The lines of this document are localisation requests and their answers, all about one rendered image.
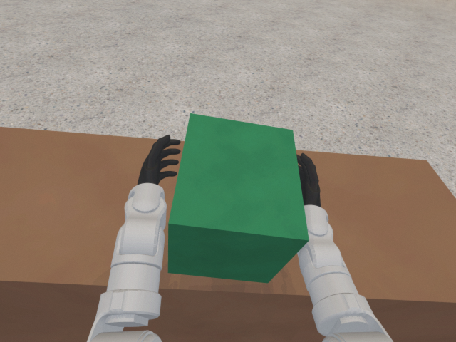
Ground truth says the pedestal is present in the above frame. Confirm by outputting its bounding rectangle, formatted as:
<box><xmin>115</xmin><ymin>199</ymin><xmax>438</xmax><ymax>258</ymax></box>
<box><xmin>0</xmin><ymin>127</ymin><xmax>456</xmax><ymax>342</ymax></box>

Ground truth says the carton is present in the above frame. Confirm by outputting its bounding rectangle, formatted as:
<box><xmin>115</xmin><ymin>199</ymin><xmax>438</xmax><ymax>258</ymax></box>
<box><xmin>168</xmin><ymin>113</ymin><xmax>309</xmax><ymax>283</ymax></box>

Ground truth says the robot right hand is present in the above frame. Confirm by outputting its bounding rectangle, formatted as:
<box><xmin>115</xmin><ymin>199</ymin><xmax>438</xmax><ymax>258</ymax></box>
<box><xmin>296</xmin><ymin>153</ymin><xmax>321</xmax><ymax>207</ymax></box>

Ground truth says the robot left hand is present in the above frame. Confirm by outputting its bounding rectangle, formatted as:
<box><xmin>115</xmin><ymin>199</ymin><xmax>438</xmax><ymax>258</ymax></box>
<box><xmin>138</xmin><ymin>135</ymin><xmax>181</xmax><ymax>185</ymax></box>

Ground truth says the left robot forearm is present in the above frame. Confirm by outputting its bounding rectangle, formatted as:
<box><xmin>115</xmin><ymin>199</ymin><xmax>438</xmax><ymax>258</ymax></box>
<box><xmin>87</xmin><ymin>183</ymin><xmax>167</xmax><ymax>342</ymax></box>

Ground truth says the right robot forearm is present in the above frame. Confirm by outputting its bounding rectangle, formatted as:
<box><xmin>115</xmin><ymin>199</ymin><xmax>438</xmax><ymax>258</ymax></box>
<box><xmin>297</xmin><ymin>205</ymin><xmax>393</xmax><ymax>341</ymax></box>

